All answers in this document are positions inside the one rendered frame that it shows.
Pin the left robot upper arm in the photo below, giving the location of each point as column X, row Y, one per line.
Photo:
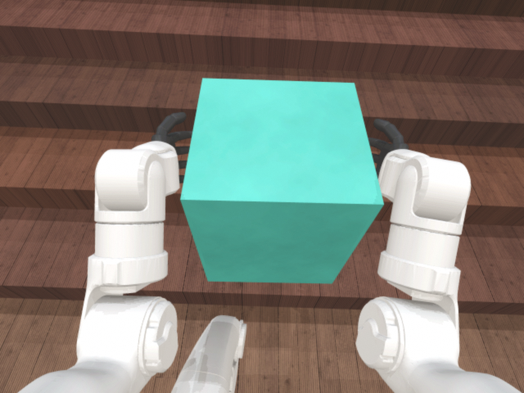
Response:
column 124, row 341

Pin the robot left thigh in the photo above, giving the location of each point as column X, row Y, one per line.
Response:
column 208, row 368

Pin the right robot forearm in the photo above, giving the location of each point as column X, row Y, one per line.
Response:
column 430, row 197

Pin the left robot forearm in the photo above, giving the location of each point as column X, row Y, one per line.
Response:
column 130, row 190

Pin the robot right hand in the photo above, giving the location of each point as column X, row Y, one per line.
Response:
column 395, row 137

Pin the right robot upper arm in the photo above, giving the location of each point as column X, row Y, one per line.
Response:
column 414, row 347

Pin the carton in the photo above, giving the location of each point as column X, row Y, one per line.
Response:
column 280, row 183

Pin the robot left hand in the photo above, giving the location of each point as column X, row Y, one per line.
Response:
column 162, row 135

